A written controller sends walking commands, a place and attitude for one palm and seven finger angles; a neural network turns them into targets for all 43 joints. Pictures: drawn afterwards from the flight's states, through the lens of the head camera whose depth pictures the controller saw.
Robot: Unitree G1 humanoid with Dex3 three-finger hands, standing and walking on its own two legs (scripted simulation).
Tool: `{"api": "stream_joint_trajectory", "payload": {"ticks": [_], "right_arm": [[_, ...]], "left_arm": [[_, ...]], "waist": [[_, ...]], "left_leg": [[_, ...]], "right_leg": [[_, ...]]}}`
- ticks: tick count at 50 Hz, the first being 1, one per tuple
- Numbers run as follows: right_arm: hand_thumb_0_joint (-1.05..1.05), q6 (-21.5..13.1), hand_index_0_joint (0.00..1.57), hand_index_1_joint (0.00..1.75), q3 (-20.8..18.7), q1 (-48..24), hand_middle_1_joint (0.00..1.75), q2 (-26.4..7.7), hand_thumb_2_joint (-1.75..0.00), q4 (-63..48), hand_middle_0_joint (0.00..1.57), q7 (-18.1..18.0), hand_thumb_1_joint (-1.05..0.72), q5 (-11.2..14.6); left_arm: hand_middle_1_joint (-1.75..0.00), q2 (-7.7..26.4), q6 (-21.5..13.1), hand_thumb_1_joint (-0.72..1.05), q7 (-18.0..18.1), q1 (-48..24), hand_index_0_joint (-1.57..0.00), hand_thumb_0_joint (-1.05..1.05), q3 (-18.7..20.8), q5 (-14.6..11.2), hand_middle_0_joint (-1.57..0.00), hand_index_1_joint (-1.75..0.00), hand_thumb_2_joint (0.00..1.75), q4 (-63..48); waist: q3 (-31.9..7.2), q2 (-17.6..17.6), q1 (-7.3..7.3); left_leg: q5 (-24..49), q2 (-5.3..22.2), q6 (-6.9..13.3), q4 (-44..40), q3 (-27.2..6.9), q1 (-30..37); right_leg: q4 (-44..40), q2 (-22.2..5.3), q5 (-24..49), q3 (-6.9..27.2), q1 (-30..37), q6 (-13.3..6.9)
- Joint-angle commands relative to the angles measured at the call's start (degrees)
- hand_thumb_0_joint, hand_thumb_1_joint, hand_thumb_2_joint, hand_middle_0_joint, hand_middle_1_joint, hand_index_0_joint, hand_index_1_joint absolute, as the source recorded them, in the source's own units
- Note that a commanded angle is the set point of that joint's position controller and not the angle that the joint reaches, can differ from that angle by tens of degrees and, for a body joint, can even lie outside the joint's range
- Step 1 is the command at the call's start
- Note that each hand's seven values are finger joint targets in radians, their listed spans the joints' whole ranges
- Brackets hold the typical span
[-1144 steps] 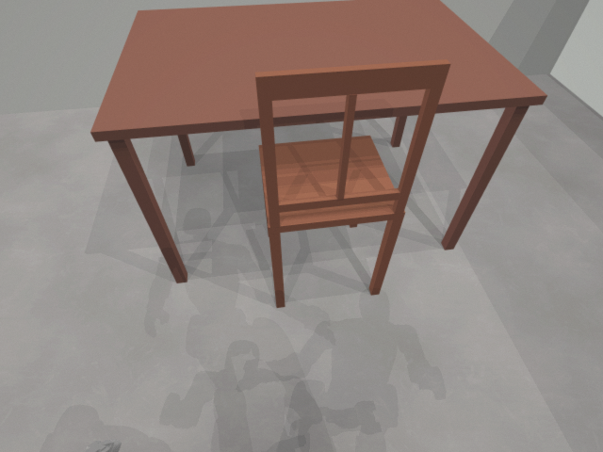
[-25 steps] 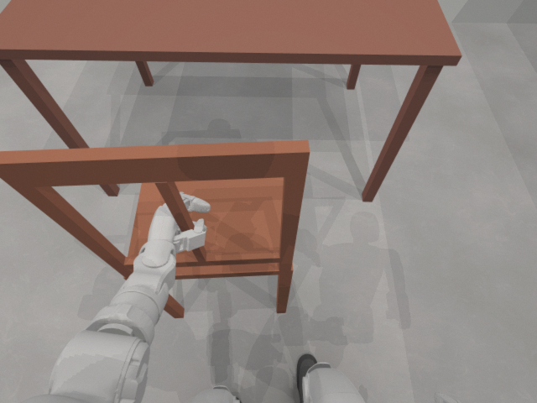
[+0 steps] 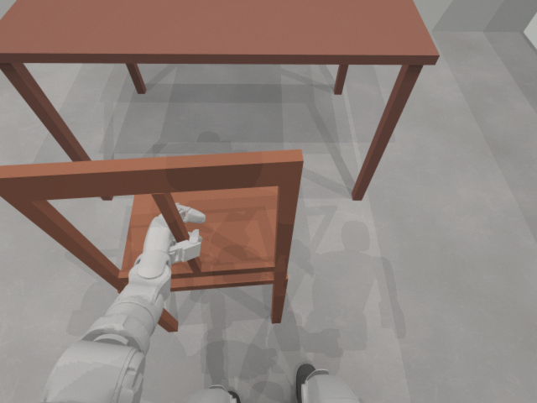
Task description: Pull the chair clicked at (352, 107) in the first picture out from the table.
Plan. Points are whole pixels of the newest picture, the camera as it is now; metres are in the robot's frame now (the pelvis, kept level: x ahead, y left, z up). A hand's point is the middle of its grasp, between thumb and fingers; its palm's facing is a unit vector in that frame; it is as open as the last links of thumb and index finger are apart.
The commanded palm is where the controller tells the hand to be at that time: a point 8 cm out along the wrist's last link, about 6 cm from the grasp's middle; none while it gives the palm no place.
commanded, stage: step backward, pulling the chair out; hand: left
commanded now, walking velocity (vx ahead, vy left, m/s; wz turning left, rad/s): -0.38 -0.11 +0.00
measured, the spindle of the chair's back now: (182, 236) +0.38 +0.15 -0.05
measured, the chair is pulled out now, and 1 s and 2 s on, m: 0.38 0.44 0.54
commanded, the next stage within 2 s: none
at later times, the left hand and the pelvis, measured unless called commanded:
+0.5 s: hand (191, 259) +0.34 +0.13 -0.06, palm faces +0.00 -0.98 -0.20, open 5.1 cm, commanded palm +0.35 +0.19 -0.05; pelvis -0.02 +0.00 +0.00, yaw +2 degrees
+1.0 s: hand (188, 277) +0.31 +0.14 -0.06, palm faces +0.03 -0.98 -0.21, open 5.1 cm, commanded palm +0.32 +0.19 -0.05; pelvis -0.07 -0.01 +0.00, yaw +0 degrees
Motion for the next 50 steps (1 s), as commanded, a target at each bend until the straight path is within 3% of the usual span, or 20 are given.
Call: {"api": "stream_joint_trajectory", "payload": {"ticks": [1,3,6,8,11,13,18,20,22,25,27,28,30,32,35,37,39,42,46,50], "right_arm": [[0.0,-2.09,0.2,0.3,-2.13,1.48,0.3,-7.36,-0.9,-5.97,0.2,-1.12,-0.9,-0.15],[0.0,-1.76,0.2,0.3,-2.29,2.06,0.3,-7.03,-0.9,-5.53,0.2,-0.67,-0.9,-0.47],[0.0,-1.41,0.2,0.3,-2.53,1.04,0.3,-7.37,-0.9,-5.86,0.2,-0.49,-0.9,-0.64],[0.0,-1.62,0.2,0.3,-2.46,1.44,0.3,-6.9,-0.9,-5.96,0.2,-0.16,-0.9,-0.18],[0.0,-1.86,0.2,0.3,-3.33,5.31,0.3,-6.83,-0.9,-4.24,0.2,0.49,-0.9,-0.16],[0.0,-2.01,0.2,0.3,-2.37,3.97,0.3,-6.3,-0.9,-3.58,0.2,1.32,-0.9,-0.49],[0.0,-2.07,0.2,0.3,-1.21,4.78,0.3,-7.29,-0.9,-2.05,0.2,0.33,-0.9,-0.21],[0.0,-1.58,0.2,0.3,-2.46,3.8,0.3,-8.61,-0.9,-3.7,0.2,-0.17,-0.9,-0.29],[0.0,-1.22,0.2,0.3,-1.99,2.09,0.3,-6.98,-0.9,-5.61,0.2,-0.27,-0.9,-1.08],[0.0,-0.79,0.2,0.3,-2.53,2.53,0.3,-6.64,-0.9,-4.99,0.2,0.41,-0.9,-1.62],[0.0,-0.73,0.2,0.3,-3.01,3.86,0.3,-6.89,-0.9,-3.96,0.2,0.96,-0.9,-1.85],[0.0,-0.33,0.2,0.3,-3.4,4.85,0.3,-6.9,-0.9,-3.77,0.2,1.05,-0.9,-1.5],[0.0,0.01,0.2,0.3,-3.84,4.84,0.3,-7.07,-0.9,-3.51,0.2,0.77,-0.9,-0.9],[0.0,-0.45,0.2,0.3,-3.09,3.61,0.3,-7.04,-0.9,-3.39,0.2,0.53,-0.9,-0.42],[0.0,-1.03,0.2,0.3,-1.91,4.01,0.3,-7.12,-0.9,-2.3,0.2,0.23,-0.9,-0.27],[0.0,-1.28,0.2,0.3,-1.96,2.34,0.3,-8.51,-0.9,-3.48,0.2,-0.43,-0.9,-0.43],[0.0,-1.55,0.2,0.3,-1.64,0.19,0.3,-6.97,-0.9,-5.39,0.2,-0.32,-0.9,-0.8],[0.0,-1.64,0.2,0.3,-2.53,2.56,0.3,-7.22,-0.9,-4.45,0.2,-0.01,-0.9,-0.91],[0.0,-1.36,0.2,0.3,-3.66,4.49,0.3,-7.91,-0.9,-3.12,0.2,0.02,-0.9,-0.58],[0.0,-1.77,0.2,0.3,-2.72,3.53,0.3,-7.3,-0.9,-3.05,0.2,0.02,-0.9,-0.01]], "left_arm": [[-1.45,11.1,-4.25,0.9,0.89,-22.08,-0.5,0.0,2.11,-0.09,-0.5,-1.45,0.9,-14.41],[-1.45,9.86,-3.69,0.9,0.56,-21.6,-0.5,0.0,1.23,0.4,-0.5,-1.45,0.9,-13.83],[-1.45,11.67,-3.07,0.9,0.71,-21.1,-0.5,0.0,2.03,0.81,-0.5,-1.45,0.9,-13.91],[-1.45,11.5,-2.8,0.9,0.98,-19.4,-0.5,0.0,1.73,0.58,-0.5,-1.45,0.9,-13.79],[-1.45,14.11,-2.44,0.9,1.52,-16.03,-0.5,0.0,2.95,0.58,-0.5,-1.45,0.9,-10.83],[-1.45,12.69,-2.14,0.9,1.22,-16.68,-0.5,0.0,2.96,1.29,-0.5,-1.45,0.9,-10.0],[-1.45,10.45,-2.59,0.9,0.77,-17.55,-0.5,0.0,1.9,0.88,-0.5,-1.45,0.9,-9.98],[-1.45,9.0,-3.25,0.9,0.6,-19.9,-0.5,0.0,1.41,1.12,-0.5,-1.45,0.9,-12.58],[-1.45,6.39,-3.54,0.9,0.17,-25.19,-0.5,0.0,-1.27,0.75,-0.5,-1.45,0.9,-17.61],[-1.45,6.41,-3.17,0.9,0.39,-23.67,-0.5,0.0,0.13,1.09,-0.5,-1.45,0.9,-14.51],[-1.45,7.43,-3.42,0.9,0.36,-22.68,-0.5,0.0,0.96,1.66,-0.5,-1.45,0.9,-14.12],[-1.45,8.13,-3.54,0.9,0.42,-22.41,-0.5,0.0,1.43,1.73,-0.5,-1.45,0.9,-14.2],[-1.45,10.35,-3.43,0.9,0.6,-21.67,-0.5,0.0,2.56,1.38,-0.5,-1.45,0.9,-12.7],[-1.45,11.78,-2.09,0.9,0.31,-18.65,-0.5,0.0,2.8,0.92,-0.5,-1.45,0.9,-10.02],[-1.45,11.7,-1.97,0.9,0.37,-21.63,-0.5,0.0,2.74,1.1,-0.5,-1.45,0.9,-10.43],[-1.45,10.81,-2.84,0.9,0.47,-23.14,-0.5,0.0,2.01,0.33,-0.5,-1.45,0.9,-12.29],[-1.45,9.85,-3.02,0.9,0.42,-25.94,-0.5,0.0,1.8,0.31,-0.5,-1.45,0.9,-14.35],[-1.45,10.15,-2.68,0.9,0.51,-24.58,-0.5,0.0,2.67,0.31,-0.5,-1.45,0.9,-13.65],[-1.45,13.74,-3.07,0.9,0.99,-21.2,-0.5,0.0,4.07,0.91,-0.5,-1.45,0.9,-11.99],[-1.45,14.39,-2.96,0.9,0.83,-21.1,-0.5,0.0,3.77,0.76,-0.5,-1.45,0.9,-10.36]], "waist": [[-21.7,5.81,2.02],[-21.47,6.67,1.78],[-17.55,8.03,2.36],[-16.68,2.1,2.55],[-19.85,-13.63,2.15],[-21.92,-12.51,2.29],[-22.0,-6.91,0.97],[-22.29,1.37,1.91],[-22.33,10.9,1.64],[-18.81,7.99,2.1],[-21.85,4.68,1.26],[-25.32,2.49,0.53],[-28.74,-4.98,0.32],[-26.18,-7.45,1.3],[-25.93,-8.39,0.52],[-24.02,5.68,1.35],[-19.69,11.35,2.34],[-21.09,4.43,1.87],[-26.98,-3.04,0.65],[-25.39,-7.85,1.21]], "left_leg": [[7.23,13.17,4.5,-10.13,-10.76,1.92],[11.81,12.79,3.7,-7.75,-9.32,2.48],[-1.2,11.93,2.69,-8.41,-8.93,-5.77],[-11.57,8.91,1.93,-4.47,-7.41,-7.93],[-17.86,-2.28,-1.97,16.06,-2.74,4.0],[-18.62,-1.92,-1.8,22.03,-5.82,3.21],[-5.91,1.16,-0.98,-9.19,-4.16,10.35],[9.5,9.14,2.03,-10.13,-9.34,9.43],[16.23,12.99,3.26,-11.53,-10.43,7.63],[31.66,14.33,2.79,-6.14,-10.72,10.24],[38.78,12.55,0.91,0.29,-8.36,13.9],[36.39,10.31,-1.09,3.46,-6.21,13.75],[8.79,4.48,-3.51,9.51,-4.82,8.04],[-15.42,1.3,-3.4,9.22,-5.64,4.84],[-10.58,1.17,-1.67,-0.76,-4.38,9.1],[0.95,8.67,1.63,-12.43,-9.36,7.9],[6.85,14.65,4.48,-13.36,-12.97,-0.31],[22.16,12.95,3.07,-4.51,-10.2,6.83],[10.94,6.01,-1.98,2.47,-5.39,8.35],[-12.58,0.98,-1.95,4.91,-4.2,8.66]], "right_leg": [[7.23,-1.48,-2.09,1.32,16.07,0.03],[6.72,-2.07,1.73,1.3,17.35,-0.28],[7.57,-3.38,-3.65,3.21,18.51,-1.65],[3.64,-5.73,-9.48,7.37,16.91,-2.79],[-19.98,-17.54,-21.61,21.44,5.89,-7.22],[-18.51,-19.35,-10.63,18.98,11.15,-9.16],[-7.7,-11.54,6.32,6.08,15.55,-2.56],[0.2,-4.04,7.68,1.36,15.14,0.3],[7.96,-3.0,3.69,-0.69,15.77,0.09],[7.81,-3.03,2.3,0.34,13.46,-1.68],[2.74,-4.05,19.04,1.43,16.57,-2.23],[1.62,-5.81,30.67,2.89,19.91,-3.28],[-1.63,-13.37,39.44,10.07,24.11,-7.07],[-6.33,-17.03,31.67,12.27,21.53,-7.79],[-8.9,-13.3,11.03,6.97,16.9,-3.71],[0.04,-4.6,0.53,-0.09,14.84,0.42],[10.42,-1.62,-5.1,-0.89,17.19,0.16],[4.29,-2.73,8.8,1.01,18.0,-0.73],[-1.2,-10.15,27.31,7.79,20.29,-3.75],[-11.28,-14.39,6.07,10.4,14.11,-4.3]]}}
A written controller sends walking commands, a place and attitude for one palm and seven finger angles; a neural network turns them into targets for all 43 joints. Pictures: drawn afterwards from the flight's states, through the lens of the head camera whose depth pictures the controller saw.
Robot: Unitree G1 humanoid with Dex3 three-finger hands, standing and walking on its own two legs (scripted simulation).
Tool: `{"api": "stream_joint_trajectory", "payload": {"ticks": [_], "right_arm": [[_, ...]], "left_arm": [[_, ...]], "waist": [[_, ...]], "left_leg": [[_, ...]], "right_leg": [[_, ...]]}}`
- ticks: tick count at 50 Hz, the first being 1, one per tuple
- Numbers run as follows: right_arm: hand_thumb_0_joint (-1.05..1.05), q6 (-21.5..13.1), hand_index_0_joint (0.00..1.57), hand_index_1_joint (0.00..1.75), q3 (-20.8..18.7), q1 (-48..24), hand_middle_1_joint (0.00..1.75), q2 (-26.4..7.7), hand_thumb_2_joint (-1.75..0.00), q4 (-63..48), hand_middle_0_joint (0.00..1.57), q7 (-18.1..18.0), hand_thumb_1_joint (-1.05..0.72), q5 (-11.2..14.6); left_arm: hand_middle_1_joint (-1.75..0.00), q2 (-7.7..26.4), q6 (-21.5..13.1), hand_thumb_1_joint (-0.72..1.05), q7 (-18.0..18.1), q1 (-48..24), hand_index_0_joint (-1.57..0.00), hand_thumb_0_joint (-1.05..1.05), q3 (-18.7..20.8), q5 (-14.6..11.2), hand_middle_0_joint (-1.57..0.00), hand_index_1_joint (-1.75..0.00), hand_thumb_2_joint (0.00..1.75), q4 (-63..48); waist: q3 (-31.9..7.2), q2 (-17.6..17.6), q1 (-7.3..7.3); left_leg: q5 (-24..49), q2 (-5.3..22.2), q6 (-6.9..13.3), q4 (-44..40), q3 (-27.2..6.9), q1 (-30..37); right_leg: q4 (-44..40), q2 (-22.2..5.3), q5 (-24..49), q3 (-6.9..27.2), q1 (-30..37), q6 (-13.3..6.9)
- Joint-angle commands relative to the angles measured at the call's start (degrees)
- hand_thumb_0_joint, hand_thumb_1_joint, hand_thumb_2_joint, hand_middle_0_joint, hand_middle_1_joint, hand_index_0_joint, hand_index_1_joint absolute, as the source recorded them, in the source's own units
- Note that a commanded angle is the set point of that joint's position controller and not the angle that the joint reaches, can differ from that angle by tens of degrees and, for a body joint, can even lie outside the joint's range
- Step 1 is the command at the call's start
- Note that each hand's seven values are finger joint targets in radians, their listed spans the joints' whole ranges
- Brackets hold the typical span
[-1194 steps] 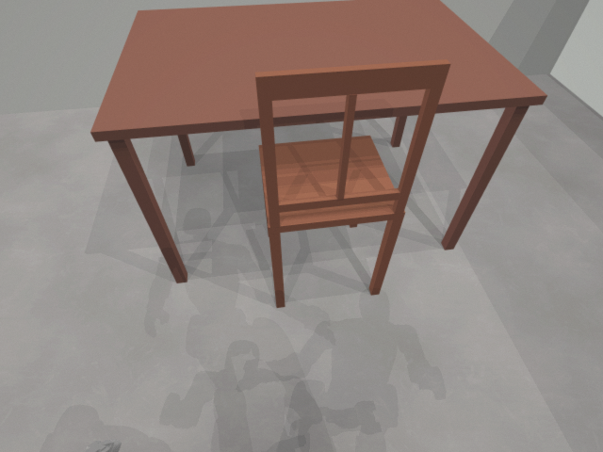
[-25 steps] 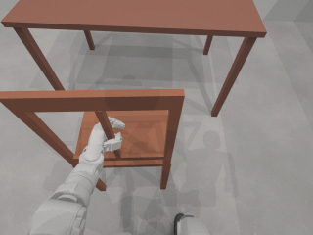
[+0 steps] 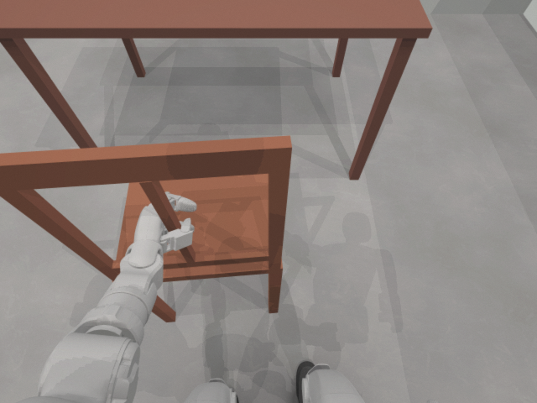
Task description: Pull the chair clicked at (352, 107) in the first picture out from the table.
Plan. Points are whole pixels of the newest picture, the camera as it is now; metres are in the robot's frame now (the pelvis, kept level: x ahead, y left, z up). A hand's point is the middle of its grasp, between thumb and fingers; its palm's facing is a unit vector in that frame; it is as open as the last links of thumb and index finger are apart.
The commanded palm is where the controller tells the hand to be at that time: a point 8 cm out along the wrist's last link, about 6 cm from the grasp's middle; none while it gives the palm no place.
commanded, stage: step backward, pulling the chair out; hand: left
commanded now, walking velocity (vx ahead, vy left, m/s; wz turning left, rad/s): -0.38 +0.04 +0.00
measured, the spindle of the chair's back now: (173, 226) +0.39 +0.17 -0.05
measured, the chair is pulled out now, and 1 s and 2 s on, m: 0.44 0.54 0.63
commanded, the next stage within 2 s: stop walking, hand still on the chair in 1.24 s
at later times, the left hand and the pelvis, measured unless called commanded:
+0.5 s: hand (183, 263) +0.33 +0.14 -0.05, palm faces +0.02 -0.98 -0.21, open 5.1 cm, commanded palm +0.34 +0.19 -0.04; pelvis -0.04 +0.00 +0.00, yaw +0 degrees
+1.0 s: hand (179, 293) +0.28 +0.14 -0.05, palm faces +0.04 -0.98 -0.20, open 5.1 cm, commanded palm +0.28 +0.19 -0.05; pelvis -0.09 -0.01 +0.00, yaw -1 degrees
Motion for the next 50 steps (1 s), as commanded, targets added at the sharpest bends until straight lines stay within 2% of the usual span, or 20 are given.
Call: {"api": "stream_joint_trajectory", "payload": {"ticks": [1,4,7,10,12,14,16,17,20,23,26,29,31,33,37,40,42,44,48,50], "right_arm": [[0.0,-2.37,0.2,0.3,-2.32,5.18,0.3,-9.45,-0.9,-3.15,0.2,-1.22,-0.9,0.61],[0.0,-2.65,0.2,0.3,-1.92,3.62,0.3,-9.9,-0.9,-4.94,0.2,-1.58,-0.9,0.6],[0.0,-2.74,0.2,0.3,-2.0,2.96,0.3,-9.02,-0.9,-5.97,0.2,-1.66,-0.9,0.3],[0.0,-2.95,0.2,0.3,-2.49,4.24,0.3,-9.06,-0.9,-5.21,0.2,-0.97,-0.9,-0.08],[0.0,-2.61,0.2,0.3,-2.81,3.45,0.3,-9.54,-0.9,-5.36,0.2,-0.77,-0.9,0.17],[0.0,-2.73,0.2,0.3,-2.91,4.32,0.3,-8.98,-0.9,-5.58,0.2,-0.68,-0.9,0.54],[0.0,-3.01,0.2,0.3,-3.05,6.32,0.3,-8.86,-0.9,-4.24,0.2,-0.44,-0.9,0.69],[0.0,-2.93,0.2,0.3,-2.56,5.92,0.3,-8.52,-0.9,-3.72,0.2,-0.28,-0.9,0.37],[0.0,-2.92,0.2,0.3,-1.27,5.69,0.3,-8.42,-0.9,-2.89,0.2,-0.07,-0.9,0.29],[0.0,-2.68,0.2,0.3,-1.8,4.71,0.3,-10.7,-0.9,-3.65,0.2,-1.09,-0.9,0.27],[0.0,-2.49,0.2,0.3,-1.67,2.09,0.3,-8.91,-0.9,-6.16,0.2,-1.19,-0.9,-0.23],[0.0,-2.54,0.2,0.3,-2.42,4.41,0.3,-9.01,-0.9,-4.59,0.2,-0.43,-0.9,-0.57],[0.0,-2.75,0.2,0.3,-2.79,4.09,0.3,-9.29,-0.9,-4.21,0.2,-0.1,-0.9,-0.83],[0.0,-2.36,0.2,0.3,-3.16,4.8,0.3,-9.25,-0.9,-3.95,0.2,-0.35,-0.9,-0.18],[0.0,-2.52,0.2,0.3,-2.5,4.08,0.3,-8.89,-0.9,-3.62,0.2,-0.63,-0.9,0.67],[0.0,-2.37,0.2,0.3,-1.04,4.59,0.3,-8.75,-0.9,-3.24,0.2,-0.7,-0.9,0.5],[0.0,-2.38,0.2,0.3,-1.3,2.32,0.3,-10.26,-0.9,-5.12,0.2,-1.35,-0.9,0.62],[0.0,-2.62,0.2,0.3,-1.42,0.91,0.3,-9.43,-0.9,-7.26,0.2,-0.78,-0.9,1.08],[0.0,-3.03,0.2,0.3,-1.76,3.4,0.3,-9.7,-0.9,-5.93,0.2,-0.93,-0.9,0.52],[0.0,-3.19,0.2,0.3,-1.77,3.28,0.3,-9.74,-0.9,-6.13,0.2,-0.58,-0.9,0.62]], "left_arm": [[-1.45,13.15,-3.92,0.9,1.35,-18.94,-0.5,0.0,1.92,0.56,-0.5,-1.45,0.9,-9.75],[-1.45,10.57,-4.94,0.9,1.33,-20.96,-0.5,0.0,0.76,0.52,-0.5,-1.45,0.9,-11.22],[-1.45,10.05,-4.9,0.9,1.26,-22.55,-0.5,0.0,0.93,0.17,-0.5,-1.45,0.9,-13.94],[-1.45,9.6,-4.48,0.9,1.03,-21.14,-0.5,0.0,0.64,0.82,-0.5,-1.45,0.9,-12.54],[-1.45,11.06,-3.85,0.9,1.19,-19.7,-0.5,0.0,0.97,1.18,-0.5,-1.45,0.9,-11.76],[-1.45,12.52,-4.12,0.9,1.63,-17.78,-0.5,0.0,1.61,0.87,-0.5,-1.45,0.9,-12.06],[-1.45,14.19,-3.85,0.9,2.04,-15.46,-0.5,0.0,2.38,0.74,-0.5,-1.45,0.9,-10.01],[-1.45,13.82,-3.76,0.9,2.01,-15.48,-0.5,0.0,2.32,1.13,-0.5,-1.45,0.9,-9.6],[-1.45,12.5,-4.01,0.9,1.47,-16.74,-0.5,0.0,2.41,1.48,-0.5,-1.45,0.9,-9.4],[-1.45,10.17,-4.42,0.9,1.41,-16.85,-0.5,0.0,1.02,1.19,-0.5,-1.45,0.9,-9.22],[-1.45,8.38,-4.66,0.9,1.06,-22.45,-0.5,0.0,-0.53,0.53,-0.5,-1.45,0.9,-15.37],[-1.45,7.83,-4.07,0.9,1.03,-19.78,-0.5,0.0,0.13,1.0,-0.5,-1.45,0.9,-12.27],[-1.45,8.78,-3.91,0.9,0.9,-18.72,-0.5,0.0,0.32,1.83,-0.5,-1.45,0.9,-10.39],[-1.45,11.49,-4.28,0.9,1.32,-18.74,-0.5,0.0,1.63,1.55,-0.5,-1.45,0.9,-11.55],[-1.45,14.41,-3.24,0.9,1.53,-15.88,-0.5,0.0,2.7,0.85,-0.5,-1.45,0.9,-8.68],[-1.45,12.34,-2.92,0.9,1.09,-17.77,-0.5,0.0,1.96,0.88,-0.5,-1.45,0.9,-9.12],[-1.45,10.63,-3.58,0.9,1.22,-18.64,-0.5,0.0,0.83,0.15,-0.5,-1.45,0.9,-10.05],[-1.45,8.44,-3.41,0.9,1.05,-19.85,-0.5,0.0,-0.31,-0.59,-0.5,-1.45,0.9,-11.34],[-1.45,8.47,-2.69,0.9,0.71,-18.15,-0.5,0.0,0.13,-0.49,-0.5,-1.45,0.9,-10.95],[-1.45,9.09,-2.22,0.9,0.62,-17.98,-0.5,0.0,0.09,-0.04,-0.5,-1.45,0.9,-10.56]], "waist": [[-26.58,-6.06,1.22],[-24.8,4.46,1.7],[-23.14,8.71,2.28],[-23.2,5.12,1.71],[-21.24,5.36,2.14],[-21.41,-2.3,2.11],[-23.26,-10.93,1.83],[-24.3,-10.55,1.94],[-25.42,-11.06,1.17],[-22.44,1.84,1.67],[-22.04,11.05,2.43],[-22.91,6.62,1.97],[-21.85,6.13,1.7],[-26.85,1.2,1.03],[-27.08,-7.91,2.02],[-27.15,-8.02,0.97],[-24.08,4.66,1.85],[-22.3,8.53,3.26],[-21.75,8.39,2.55],[-21.34,5.7,2.39]], "left_leg": [[-5.93,0.68,0.3,-2.16,-2.59,9.35],[5.19,9.63,4.14,-15.4,-8.08,4.61],[13.44,14.41,7.28,-15.12,-11.01,0.61],[21.44,11.55,4.69,-8.6,-6.97,4.22],[5.88,9.47,2.94,-9.3,-5.46,-3.48],[-8.16,3.9,1.79,-3.09,-2.96,-1.61],[-10.56,-1.5,0.18,6.01,-1.0,6.37],[-10.39,-2.26,0.15,9.45,-1.45,7.74],[-7.52,-1.33,0.28,2.17,-3.04,8.73],[10.5,7.73,3.98,-14.62,-10.37,7.28],[14.04,15.17,7.73,-16.81,-13.26,1.11],[35.85,13.12,5.88,-7.41,-10.32,10.74],[31.77,11.07,2.72,-6.27,-8.78,7.65],[22.19,7.5,0.63,-2.71,-5.61,6.85],[-9.12,-0.47,-0.73,5.81,-3.76,6.18],[-2.46,0.65,0.59,-4.52,-3.56,10.8],[4.5,8.73,4.42,-15.19,-10.6,6.96],[-2.94,15.34,7.77,-19.52,-15.42,-0.53],[14.53,13.41,7.47,-11.5,-11.57,5.32],[10.87,11.28,5.46,-10.21,-8.86,2.27]], "right_leg": [[-12.72,-13.44,1.24,10.33,11.11,-2.66],[-0.12,-3.03,-6.68,2.26,12.46,1.71],[7.98,-1.4,-6.44,1.91,15.64,1.14],[2.26,-3.32,6.35,3.7,16.66,0.41],[2.58,-5.62,-0.84,6.41,17.42,-0.98],[-6.04,-9.96,-10.14,13.06,10.98,-2.7],[-18.48,-15.86,-17.95,18.13,5.02,-4.71],[-19.47,-16.87,-15.38,17.28,5.87,-5.16],[-14.35,-15.14,-2.03,10.97,10.54,-4.13],[-2.84,-4.57,-0.32,3.06,10.71,1.27],[8.92,-1.99,-8.43,2.08,14.54,0.85],[1.97,-2.85,4.51,2.93,14.1,0.03],[0.69,-5.35,15.88,4.4,16.49,-1.06],[-0.86,-8.94,24.15,8.67,18.91,-2.54],[-12.67,-17.6,7.74,15.51,13.71,-5.68],[-10.37,-13.44,0.79,8.32,11.42,-2.49],[-0.59,-4.14,-8.91,1.87,10.52,1.38],[8.74,-1.18,-14.7,1.58,14.51,0.56],[1.87,-1.43,-7.85,1.78,15.7,0.86],[-0.11,-2.8,-5.2,3.03,18.53,0.48]]}}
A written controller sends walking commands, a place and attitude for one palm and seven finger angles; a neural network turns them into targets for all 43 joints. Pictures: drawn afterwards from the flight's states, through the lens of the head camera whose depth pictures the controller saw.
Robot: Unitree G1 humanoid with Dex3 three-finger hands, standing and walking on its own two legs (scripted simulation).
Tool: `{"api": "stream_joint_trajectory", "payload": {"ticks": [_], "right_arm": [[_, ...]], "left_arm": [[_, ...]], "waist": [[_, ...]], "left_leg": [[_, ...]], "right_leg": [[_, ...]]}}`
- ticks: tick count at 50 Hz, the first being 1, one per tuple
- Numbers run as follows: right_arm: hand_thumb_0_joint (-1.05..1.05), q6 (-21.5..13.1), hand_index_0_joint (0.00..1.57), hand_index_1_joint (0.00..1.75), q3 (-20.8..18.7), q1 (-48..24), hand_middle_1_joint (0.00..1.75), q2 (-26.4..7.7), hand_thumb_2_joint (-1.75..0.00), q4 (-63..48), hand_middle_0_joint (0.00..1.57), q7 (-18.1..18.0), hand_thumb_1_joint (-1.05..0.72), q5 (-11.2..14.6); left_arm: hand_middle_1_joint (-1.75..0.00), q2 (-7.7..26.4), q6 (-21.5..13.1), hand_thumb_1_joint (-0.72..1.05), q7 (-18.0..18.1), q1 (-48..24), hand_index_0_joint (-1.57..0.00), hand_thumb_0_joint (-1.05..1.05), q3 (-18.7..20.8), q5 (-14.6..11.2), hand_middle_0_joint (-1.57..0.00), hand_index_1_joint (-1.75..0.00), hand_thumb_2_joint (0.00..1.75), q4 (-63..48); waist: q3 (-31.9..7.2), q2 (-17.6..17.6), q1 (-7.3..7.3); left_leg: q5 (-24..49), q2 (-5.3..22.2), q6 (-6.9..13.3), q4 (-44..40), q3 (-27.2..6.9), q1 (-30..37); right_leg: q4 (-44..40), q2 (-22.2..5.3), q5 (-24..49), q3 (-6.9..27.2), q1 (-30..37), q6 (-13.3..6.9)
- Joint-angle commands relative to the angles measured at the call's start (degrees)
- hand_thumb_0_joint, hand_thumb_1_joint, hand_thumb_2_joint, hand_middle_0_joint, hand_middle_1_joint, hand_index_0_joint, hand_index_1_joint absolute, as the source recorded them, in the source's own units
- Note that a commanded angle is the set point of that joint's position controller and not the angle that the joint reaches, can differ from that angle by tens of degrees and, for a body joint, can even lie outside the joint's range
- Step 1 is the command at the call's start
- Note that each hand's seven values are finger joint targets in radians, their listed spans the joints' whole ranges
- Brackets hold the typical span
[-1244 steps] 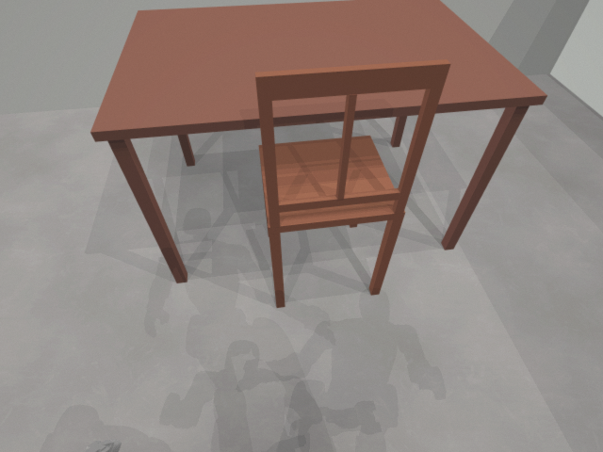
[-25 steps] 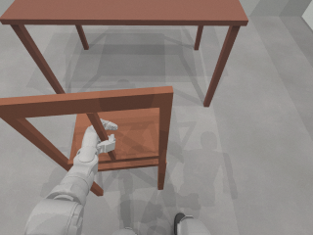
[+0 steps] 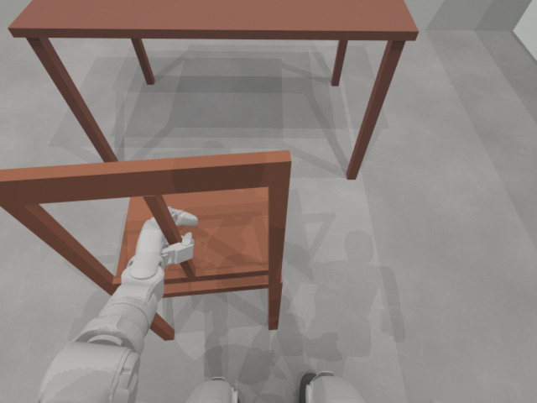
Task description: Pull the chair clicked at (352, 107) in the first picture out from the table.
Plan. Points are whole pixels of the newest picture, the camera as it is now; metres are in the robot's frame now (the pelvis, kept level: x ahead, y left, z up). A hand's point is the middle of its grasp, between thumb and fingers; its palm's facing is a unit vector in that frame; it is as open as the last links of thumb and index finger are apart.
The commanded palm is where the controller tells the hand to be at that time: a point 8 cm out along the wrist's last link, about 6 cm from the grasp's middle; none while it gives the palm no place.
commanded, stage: step backward, pulling the chair out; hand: left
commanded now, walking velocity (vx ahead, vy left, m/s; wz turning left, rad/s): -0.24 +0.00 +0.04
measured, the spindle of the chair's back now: (175, 240) +0.37 +0.18 -0.05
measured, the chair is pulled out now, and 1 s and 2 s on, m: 0.54 0.63 0.63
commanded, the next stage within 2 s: stop walking, hand still on the chair in 0.24 s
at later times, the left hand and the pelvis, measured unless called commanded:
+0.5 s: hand (182, 272) +0.31 +0.16 -0.05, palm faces +0.07 -0.98 -0.21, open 5.1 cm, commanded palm +0.29 +0.21 -0.03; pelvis -0.01 -0.01 +0.01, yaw +2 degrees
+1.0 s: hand (185, 294) +0.28 +0.15 -0.05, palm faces +0.09 -0.97 -0.21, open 5.1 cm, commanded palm +0.25 +0.20 -0.03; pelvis +0.01 -0.01 +0.02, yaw +1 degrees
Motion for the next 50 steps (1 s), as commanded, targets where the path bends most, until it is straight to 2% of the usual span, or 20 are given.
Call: {"api": "stream_joint_trajectory", "payload": {"ticks": [1,3,5,7,10,12,15,16,17,19,20,21,22,24,27,30,33,40,41,50], "right_arm": [[0.0,-2.3,0.2,0.3,-2.65,1.48,0.3,-9.51,-0.9,-4.73,0.2,-0.21,-0.9,0.4],[0.0,-2.25,0.2,0.3,-2.35,1.19,0.3,-8.62,-0.9,-5.69,0.2,0.16,-0.9,0.51],[0.0,-1.96,0.2,0.3,-2.21,3.05,0.3,-7.68,-0.9,-4.75,0.2,0.65,-0.9,0.2],[0.0,-1.64,0.2,0.3,-1.94,3.56,0.3,-8.03,-0.9,-3.28,0.2,1.09,-0.9,-0.3],[0.0,-2.0,0.2,0.3,-1.1,2.59,0.3,-7.45,-0.9,-3.28,0.2,1.15,-0.9,-0.25],[0.0,-1.95,0.2,0.3,-0.94,3.9,0.3,-7.99,-0.9,-2.54,0.2,0.58,-0.9,-0.2],[0.0,-1.2,0.2,0.3,-1.6,2.35,0.3,-9.34,-0.9,-4.42,0.2,0.24,-0.9,0.06],[0.0,-1.12,0.2,0.3,-1.22,0.54,0.3,-8.36,-0.9,-5.24,0.2,-0.05,-0.9,-0.3],[0.0,-0.93,0.2,0.3,-1.26,0.3,0.3,-8.01,-0.9,-5.47,0.2,-0.17,-0.9,-0.63],[0.0,-0.54,0.2,0.3,-2.42,-0.1,0.3,-7.71,-0.9,-8.26,0.2,1.15,-0.9,-1.19],[0.0,-0.71,0.2,0.3,-2.29,-0.36,0.3,-7.13,-0.9,-9.24,0.2,1.65,-0.9,-1.09],[0.0,-0.85,0.2,0.3,-2.2,-0.32,0.3,-7.23,-0.9,-9.21,0.2,1.68,-0.9,-0.99],[0.0,-0.98,0.2,0.3,-2.24,-0.55,0.3,-7.09,-0.9,-9.39,0.2,1.81,-0.9,-1.05],[0.0,-0.36,0.2,0.3,-2.61,-0.5,0.3,-7.44,-0.9,-9.98,0.2,1.57,-0.9,-0.68],[0.0,-0.02,0.2,0.3,-2.02,-1.38,0.3,-6.55,-0.9,-10.53,0.2,1.23,-0.9,-0.81],[0.0,0.28,0.2,0.3,-1.79,-2.2,0.3,-5.85,-0.9,-11.14,0.2,1.23,-0.9,-0.75],[0.0,0.46,0.2,0.3,-1.81,-2.72,0.3,-5.53,-0.9,-11.16,0.2,1.08,-0.9,-0.82],[0.0,0.98,0.2,0.3,-1.96,-4.26,0.3,-5.27,-0.9,-11.91,0.2,1.07,-0.9,-0.87],[0.0,1.01,0.2,0.3,-2.07,-4.49,0.3,-5.4,-0.9,-11.57,0.2,0.84,-0.9,-0.8],[0.0,1.72,0.2,0.3,-2.04,-5.21,0.3,-5.41,-0.9,-12.99,0.2,1.21,-0.9,-0.98]], "left_arm": [[-1.45,11.07,-2.94,0.9,0.68,-18.61,-0.5,0.0,1.99,0.87,-0.5,-1.45,0.9,-10.22],[-1.45,11.76,-2.51,0.9,0.94,-16.48,-0.5,0.0,1.83,0.98,-0.5,-1.45,0.9,-10.41],[-1.45,13.55,-2.26,0.9,1.64,-13.51,-0.5,0.0,2.89,1.41,-0.5,-1.45,0.9,-8.78],[-1.45,13.47,-2.19,0.9,1.67,-12.17,-0.5,0.0,3.78,1.67,-0.5,-1.45,0.9,-7.99],[-1.45,11.76,-3.07,0.9,1.4,-13.18,-0.5,0.0,3.62,1.87,-0.5,-1.45,0.9,-8.69],[-1.45,10.68,-2.99,0.9,1.33,-12.39,-0.5,0.0,2.78,1.73,-0.5,-1.45,0.9,-8.11],[-1.45,6.81,-4.01,0.9,0.86,-15.42,-0.5,0.0,0.23,1.36,-0.5,-1.45,0.9,-10.98],[-1.45,6.84,-4.07,0.9,0.78,-19.63,-0.5,0.0,-0.15,1.08,-0.5,-1.45,0.9,-14.85],[-1.45,6.79,-3.88,0.9,0.93,-19.66,-0.5,0.0,0.09,1.44,-0.5,-1.45,0.9,-15.23],[-1.45,6.2,-3.45,0.9,0.52,-11.03,-0.5,0.0,0.81,1.96,-0.5,-1.45,0.9,-24.36],[-1.45,5.21,-2.95,0.9,0.39,-9.69,-0.5,0.0,0.07,2.17,-0.5,-1.45,0.9,-26.44],[-1.45,5.74,-2.21,0.9,0.38,-8.79,-0.5,0.0,-0.23,2.24,-0.5,-1.45,0.9,-26.83],[-1.45,5.23,-1.91,0.9,0.46,-7.01,-0.5,0.0,-0.6,2.72,-0.5,-1.45,0.9,-27.22],[-1.45,7.83,-1.19,0.9,0.93,-4.0,-0.5,0.0,1.54,2.26,-0.5,-1.45,0.9,-28.8],[-1.45,9.01,-0.7,0.9,1.27,-1.12,-0.5,0.0,2.5,2.43,-0.5,-1.45,0.9,-30.43],[-1.45,8.2,-0.41,0.9,1.53,1.15,-0.5,0.0,2.69,2.4,-0.5,-1.45,0.9,-30.35],[-1.45,7.84,-0.22,0.9,1.83,4.01,-0.5,0.0,2.7,2.45,-0.5,-1.45,0.9,-30.56],[-1.45,5.91,0.06,0.9,2.08,9.37,-0.5,0.0,1.69,2.47,-0.5,-1.45,0.9,-32.17],[-1.45,6.49,0.11,0.9,2.17,10.29,-0.5,0.0,1.68,2.29,-0.5,-1.45,0.9,-32.49],[-1.45,4.91,0.31,0.9,2.37,14.42,-0.5,0.0,0.77,2.43,-0.5,-1.45,0.9,-36.62]], "waist": [[-19.93,4.06,0.57],[-17.36,-1.15,0.97],[-18.08,-11.44,1.13],[-19.88,-13.02,0.78],[-19.77,-12.49,0.64],[-18.54,-9.27,0.13],[-19.63,4.65,1.65],[-18.8,10.14,1.62],[-17.99,10.49,1.75],[-20.18,6.08,1.85],[-21.39,3.05,1.55],[-21.63,1.46,0.68],[-20.45,4.64,0.21],[-24.69,0.92,0.3],[-23.84,3.3,0.48],[-21.63,-0.7,0.7],[-19.94,-1.11,0.68],[-17.94,-2.23,0.55],[-16.51,-0.73,0.37],[-17.62,0.04,0.74]], "left_leg": [[0.41,8.68,4.13,-9.14,-7.28,-0.6],[-15.73,3.52,1.92,-4.82,-3.97,-3.34],[-16.61,-2.6,0.02,8.02,-0.53,4.46],[-14.53,-3.63,0.07,13.64,-1.27,7.12],[-14.08,-2.63,0.2,6.42,-1.96,7.85],[-8.83,-1.81,0.6,-8.08,-1.69,10.42],[4.29,9.57,5.27,-17.45,-10.45,7.31],[6.9,12.84,7.32,-18.79,-13.72,3.71],[14.5,13.59,7.79,-16.46,-13.54,4.17],[27.69,12.02,6.86,-10.45,-11.65,12.23],[30.62,9.73,5.02,-7.37,-9.96,14.73],[27.52,7.82,3.02,-7.66,-8.41,13.85],[22.99,6.73,1.51,-9.69,-6.68,12.44],[18.79,5.62,0.53,-9.74,-4.81,12.89],[11.5,4.72,1.0,-12.5,-3.69,12.34],[3.5,3.48,1.14,-13.52,-2.63,11.49],[1.07,2.45,1.3,-14.0,-1.57,12.37],[5.23,2.29,1.2,-14.81,-1.35,14.07],[5.36,2.43,1.3,-15.34,-1.18,14.41],[10.77,3.36,1.22,-16.03,-1.63,15.41]], "right_leg": [[-2.58,-4.12,-0.26,4.88,16.38,-0.95],[-8.87,-9.24,-12.91,12.35,9.93,-3.41],[-22.45,-16.41,-27.96,19.3,0.31,-5.38],[-23.25,-18.39,-20.04,17.48,2.38,-7.1],[-18.37,-16.8,-5.97,12.07,7.26,-6.35],[-14.83,-14.51,-1.58,9.66,8.72,-4.55],[-0.76,-4.58,-1.06,2.33,10.9,-0.07],[4.78,-3.52,-2.75,1.23,12.58,-0.06],[6.1,-3.2,-2.44,1.04,12.67,-0.38],[-0.8,-3.0,4.9,1.81,15.66,-0.91],[-5.32,-3.79,15.31,2.57,17.99,-1.39],[-6.41,-4.76,21.88,3.26,20.84,-1.62],[-6.24,-5.58,23.56,3.35,20.64,-2.03],[-5.13,-5.95,27.1,5.45,23.82,-2.69],[-6.64,-5.63,21.03,5.49,23.3,-1.99],[-9.45,-5.64,12.38,6.67,21.82,-1.8],[-11.99,-6.09,8.94,7.71,20.3,-1.92],[-13.04,-6.43,12.75,7.62,20.13,-2.35],[-13.63,-6.22,13.36,7.41,19.22,-2.25],[-11.19,-5.7,18.45,6.28,21.21,-2.59]]}}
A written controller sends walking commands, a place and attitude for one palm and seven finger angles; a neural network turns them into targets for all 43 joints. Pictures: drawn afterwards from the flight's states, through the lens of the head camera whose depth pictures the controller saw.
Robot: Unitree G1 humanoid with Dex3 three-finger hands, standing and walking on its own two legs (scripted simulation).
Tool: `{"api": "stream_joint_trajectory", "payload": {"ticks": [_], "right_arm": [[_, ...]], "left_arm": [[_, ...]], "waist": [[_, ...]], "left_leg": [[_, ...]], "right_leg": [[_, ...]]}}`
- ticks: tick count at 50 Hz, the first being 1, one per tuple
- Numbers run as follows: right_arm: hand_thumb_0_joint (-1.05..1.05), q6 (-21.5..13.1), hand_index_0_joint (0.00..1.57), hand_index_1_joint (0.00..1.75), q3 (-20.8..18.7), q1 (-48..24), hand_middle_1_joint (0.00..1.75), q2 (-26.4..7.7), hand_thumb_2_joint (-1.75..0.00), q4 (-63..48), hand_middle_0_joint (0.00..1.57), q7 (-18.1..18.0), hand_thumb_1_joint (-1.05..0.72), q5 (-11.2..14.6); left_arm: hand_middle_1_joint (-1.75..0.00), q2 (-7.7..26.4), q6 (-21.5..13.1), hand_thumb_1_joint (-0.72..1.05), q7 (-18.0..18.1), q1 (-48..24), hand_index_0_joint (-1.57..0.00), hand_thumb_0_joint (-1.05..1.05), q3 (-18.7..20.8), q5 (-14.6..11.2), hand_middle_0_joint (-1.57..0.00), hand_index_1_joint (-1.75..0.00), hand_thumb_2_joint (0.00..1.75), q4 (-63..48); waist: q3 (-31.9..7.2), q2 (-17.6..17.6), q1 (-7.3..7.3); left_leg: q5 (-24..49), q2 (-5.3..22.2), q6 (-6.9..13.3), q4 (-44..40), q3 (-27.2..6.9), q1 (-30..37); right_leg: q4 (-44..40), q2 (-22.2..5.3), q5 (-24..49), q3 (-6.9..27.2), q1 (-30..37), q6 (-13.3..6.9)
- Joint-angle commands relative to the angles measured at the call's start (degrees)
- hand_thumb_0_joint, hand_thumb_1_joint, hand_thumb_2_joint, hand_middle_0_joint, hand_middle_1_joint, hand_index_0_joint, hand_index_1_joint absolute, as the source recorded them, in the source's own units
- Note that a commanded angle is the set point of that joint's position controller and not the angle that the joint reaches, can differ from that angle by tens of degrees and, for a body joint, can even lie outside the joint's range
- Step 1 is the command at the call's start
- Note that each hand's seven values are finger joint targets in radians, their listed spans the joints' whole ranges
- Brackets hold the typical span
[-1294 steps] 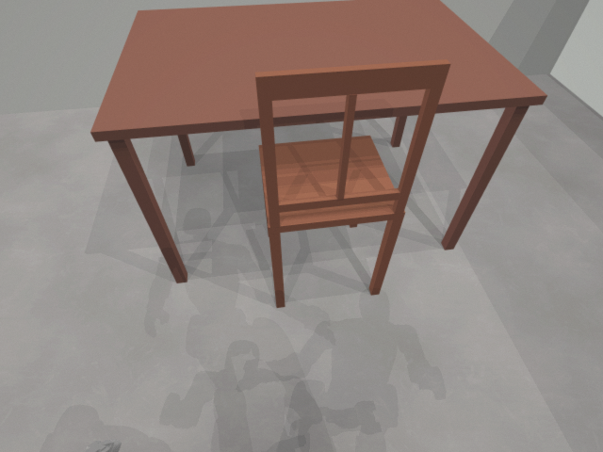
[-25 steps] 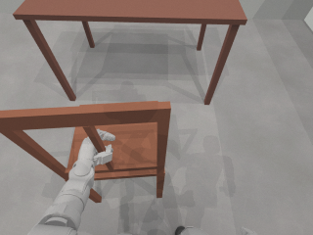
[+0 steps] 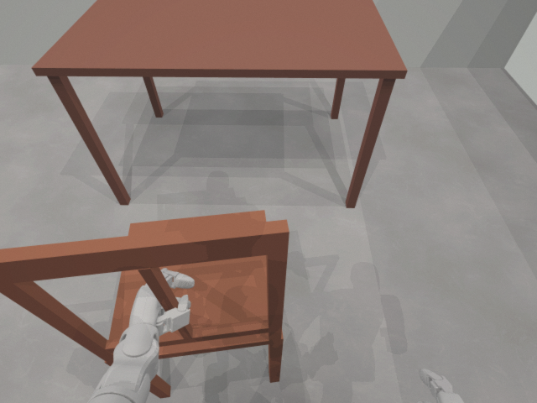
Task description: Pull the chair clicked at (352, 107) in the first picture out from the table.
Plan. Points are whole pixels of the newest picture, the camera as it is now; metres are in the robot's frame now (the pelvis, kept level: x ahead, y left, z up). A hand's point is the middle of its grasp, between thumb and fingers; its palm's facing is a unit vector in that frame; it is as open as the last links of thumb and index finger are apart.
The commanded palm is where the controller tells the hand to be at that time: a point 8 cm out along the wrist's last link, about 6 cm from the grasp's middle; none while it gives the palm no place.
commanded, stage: stop walking, hand still on the chair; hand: left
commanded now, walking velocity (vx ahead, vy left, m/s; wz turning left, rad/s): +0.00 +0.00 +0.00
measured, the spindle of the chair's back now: (171, 305) +0.28 +0.18 -0.07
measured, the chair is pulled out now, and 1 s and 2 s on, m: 0.63 0.63 0.63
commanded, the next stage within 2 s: open the thumb and straighten the fingers in 0.24 s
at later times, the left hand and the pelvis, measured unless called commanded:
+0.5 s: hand (181, 311) +0.27 +0.16 -0.07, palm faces +0.06 -0.98 -0.17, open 5.9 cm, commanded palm +0.25 +0.21 -0.05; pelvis +0.00 +0.01 -0.01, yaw +2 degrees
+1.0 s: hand (175, 311) +0.28 +0.18 -0.08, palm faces +0.08 -0.98 -0.20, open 16.5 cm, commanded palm +0.25 +0.22 -0.05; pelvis +0.01 +0.01 -0.04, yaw +3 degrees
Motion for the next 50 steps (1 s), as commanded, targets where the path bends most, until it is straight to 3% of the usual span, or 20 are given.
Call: {"api": "stream_joint_trajectory", "payload": {"ticks": [1,5,17,18,19,20,21,22,27,28,29,32,34,36,42,43,44,47,49,50], "right_arm": [[0.0,-2.37,0.2,0.3,-1.58,-1.95,0.3,-6.06,-0.9,-6.92,0.2,-0.4,-0.9,0.16],[0.0,-2.05,0.2,0.3,-1.32,-2.16,0.3,-5.83,-0.9,-7.41,0.2,-0.23,-0.9,-0.2],[0.0,-1.87,0.2,0.3,-1.36,-2.04,0.3,-5.6,-0.9,-7.51,0.2,-0.22,-0.9,-0.44],[0.0,-2.51,0.2,0.3,-1.54,-1.68,0.3,-7.59,-0.9,-7.3,0.2,1.64,-0.9,2.35],[0.0,-3.25,0.2,0.3,-1.91,-2.13,0.3,-7.92,-0.9,-7.67,0.2,2.56,-0.9,2.13],[0.0,-4.09,0.2,0.3,-2.37,-2.22,0.3,-7.67,-0.9,-7.93,0.2,3.02,-0.9,1.78],[0.0,-4.61,0.2,0.3,-2.41,-2.39,0.3,-7.41,-0.9,-8.17,0.2,3.51,-0.9,1.78],[0.0,-5.36,0.2,0.3,-2.16,-2.32,0.3,-6.88,-0.9,-8.77,0.2,3.82,-0.9,1.45],[0.0,-6.92,0.2,0.3,-2.37,-1.23,0.3,-7.37,-0.9,-9.45,0.2,4.1,-0.9,1.09],[0.0,-7.1,0.2,0.3,-2.45,-1.16,0.3,-7.62,-0.9,-9.55,0.2,4.01,-0.9,1.05],[0.0,-7.09,0.2,0.3,-2.68,-0.62,0.3,-8.1,-0.9,-9.6,0.2,3.9,-0.9,0.8],[0.0,-7.33,0.2,0.3,-2.54,-0.75,0.3,-7.97,-0.9,-10.85,0.2,3.57,-0.9,0.64],[0.0,-7.99,0.2,0.3,-2.59,-0.64,0.3,-7.73,-0.9,-11.56,0.2,3.47,-0.9,0.52],[0.0,-8.3,0.2,0.3,-2.69,-0.37,0.3,-8.16,-0.9,-11.71,0.2,3.26,-0.9,0.56],[0.0,-8.67,0.2,0.3,-2.39,-0.15,0.3,-8.03,-0.9,-13.02,0.2,2.76,-0.9,0.4],[0.0,-8.34,0.2,0.3,-2.26,0.37,0.3,-8.41,-0.9,-12.46,0.2,2.53,-0.9,0.25],[0.0,-8.19,0.2,0.3,-2.16,0.59,0.3,-8.24,-0.9,-12.75,0.2,2.5,-0.9,0.13],[0.0,-8.42,0.2,0.3,-1.97,0.36,0.3,-7.88,-0.9,-13.6,0.2,2.2,-0.9,0.26],[0.0,-8.73,0.2,0.3,-1.98,0.59,0.3,-7.77,-0.9,-13.75,0.2,2.14,-0.9,0.17],[0.0,-8.92,0.2,0.3,-1.96,0.52,0.3,-7.7,-0.9,-13.9,0.2,2.16,-0.9,0.16]], "left_arm": [[-1.45,9.09,-3.3,0.9,0.79,-11.28,-0.5,0.0,2.3,0.58,-0.5,-1.45,0.9,-13.79],[-1.45,8.31,-3.06,0.9,0.87,-9.9,-0.5,0.0,2.13,0.77,-0.5,-1.45,0.9,-13.69],[-1.45,9.62,-3.26,0.9,1.04,-6.51,-0.5,0.0,3.43,0.89,-0.5,-1.45,0.9,-16.51],[-1.45,3.01,-0.89,0.78,0.01,-2.91,-0.5,0.0,-0.84,-2.0,-0.5,-1.45,0.84,-10.47],[-1.45,6.31,-1.54,0.66,-0.52,-6.34,-0.5,0.0,2.04,-2.17,-0.5,-1.45,0.78,-15.74],[-1.45,9.58,-2.16,0.54,-0.66,-7.13,-0.5,0.0,4.53,-1.98,-0.5,-1.45,0.73,-18.6],[-1.45,9.92,-1.93,0.42,-0.87,-4.36,-0.5,0.0,4.14,-1.58,-0.5,-1.45,0.67,-19.48],[-1.45,8.18,-1.96,0.3,-1.05,-6.23,-0.5,0.0,2.27,-1.22,-0.5,-1.45,0.61,-23.06],[-1.45,5.19,1.65,-0.31,-0.94,-7.91,-0.5,0.0,-0.24,-0.97,-0.5,-1.45,0.32,-24.34],[-1.38,5.85,2.32,-0.43,-0.71,-8.52,-0.47,0.0,0.23,-0.98,-0.47,-1.38,0.26,-25.14],[-1.3,8.97,3.28,-0.55,-0.65,-5.4,-0.45,0.0,3.82,-0.85,-0.45,-1.3,0.2,-23.21],[-1.09,7.86,4.37,-0.55,-1.16,-6.3,-0.38,0.0,2.58,-1.08,-0.38,-1.09,0.2,-28.25],[-0.94,4.61,5.07,-0.55,-1.47,-4.24,-0.32,0.0,0.29,-1.24,-0.32,-0.94,0.2,-29.99],[-0.8,5.06,6.15,-0.55,-1.53,-2.03,-0.27,0.0,0.82,-1.66,-0.27,-0.8,0.2,-30.15],[-0.36,5.8,8.62,-0.55,-1.23,-1.26,-0.13,0.0,0.78,-0.76,-0.13,-0.36,0.2,-35.16],[-0.29,8.48,9.27,-0.55,-1.02,-1.4,-0.1,0.0,3.43,-0.6,-0.1,-0.29,0.2,-32.15],[-0.22,8.44,9.39,-0.55,-1.17,-1.64,-0.07,0.0,3.39,-0.49,-0.07,-0.22,0.2,-33.22],[0.0,8.05,9.55,-0.55,-1.61,-2.56,0.0,0.0,2.36,-0.48,0.0,0.0,0.2,-37.2],[0.0,6.9,9.91,-0.55,-1.77,0.47,0.0,0.0,1.89,-0.79,0.0,0.0,0.2,-37.23],[0.0,6.53,9.89,-0.55,-1.86,0.81,0.0,0.0,1.32,-0.9,0.0,0.0,0.2,-38.65]], "waist": [[-12.92,1.41,0.36],[-12.69,-0.55,0.59],[-13.23,-0.25,0.71],[-11.56,-7.83,-2.78],[-12.65,-7.99,-1.27],[-14.49,-4.47,-1.11],[-14.21,-1.31,-0.45],[-15.88,0.47,-0.92],[-18.12,-0.03,-1.5],[-18.79,-0.24,-1.58],[-19.35,-1.24,-0.56],[-21.9,0.14,-0.72],[-22.7,-0.31,-0.85],[-21.93,-2.6,-0.95],[-22.48,-1.99,-0.92],[-20.62,-3.75,-1.18],[-21.07,-4.4,-1.1],[-22.85,-0.04,-1.13],[-23.09,-1.64,-1.13],[-23.94,-0.32,-1.16]], "left_leg": [[14.12,4.42,1.75,-3.84,-3.06,-0.34],[13.24,4.32,1.74,-3.72,-2.9,-0.97],[15.13,4.18,1.67,-3.48,-2.84,-0.42],[12.6,0.96,1.59,-1.34,-1.32,-9.94],[11.15,0.61,1.76,0.18,-0.94,-12.14],[9.1,-0.13,1.77,1.18,-0.73,-13.21],[8.17,-0.31,1.7,1.78,-0.58,-13.66],[7.61,-0.91,1.77,2.69,-0.3,-13.96],[6.11,-1.24,1.83,6.38,-0.76,-16.57],[6.26,-1.2,1.78,6.93,-1.1,-16.85],[6.74,-1.34,1.76,7.73,-1.12,-18.32],[9.06,-1.57,1.57,9.37,-1.11,-18.56],[10.92,-1.45,1.48,10.56,-1.31,-18.23],[11.57,-1.26,1.5,11.5,-1.66,-19.09],[10.98,-1.63,1.64,13.13,-1.91,-20.28],[10.14,-1.71,1.69,13.75,-2.09,-22.12],[9.79,-1.87,1.81,13.94,-2.08,-22.74],[10.7,-2.08,1.8,14.73,-1.89,-21.47],[12.05,-1.96,1.78,15.34,-2.12,-21.62],[12.64,-2.02,1.69,15.61,-2.13,-21.29]], "right_leg": [[-1.59,-5.55,14.55,4.89,10.25,-1.35],[-1.65,-5.53,14.04,5.01,10.51,-1.34],[-1.15,-5.57,17.12,4.72,11.07,-1.4],[1.51,-3.69,12.47,-1.0,6.63,-0.36],[2.69,-3.38,11.38,-0.51,5.3,-0.44],[3.6,-3.34,9.04,-0.2,4.66,-0.28],[4.29,-3.43,7.63,-0.03,4.06,-0.53],[4.61,-3.26,6.44,-0.34,2.92,-0.37],[8.04,-2.51,2.77,-1.76,-2.24,-0.14],[8.79,-2.48,2.53,-1.94,-2.96,-0.17],[9.91,-2.4,2.99,-1.99,-2.75,-0.23],[11.94,-2.43,5.32,-2.2,-2.79,-0.36],[13.08,-2.23,6.47,-2.66,-3.89,-0.35],[13.63,-2.1,7.16,-2.99,-4.72,-0.3],[15.2,-2.21,6.02,-3.22,-6.19,-0.1],[15.49,-2.17,5.82,-3.22,-6.96,-0.05],[15.74,-2.19,5.9,-3.16,-6.48,0.06],[16.12,-2.39,6.11,-2.89,-6.62,-0.17],[16.59,-2.27,7.51,-3.3,-6.26,-0.15],[16.82,-2.38,8.03,-3.35,-6.24,-0.17]]}}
